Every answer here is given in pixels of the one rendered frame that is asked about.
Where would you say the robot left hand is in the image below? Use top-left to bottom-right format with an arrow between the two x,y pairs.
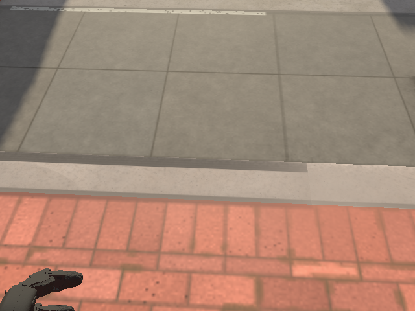
0,268 -> 83,311

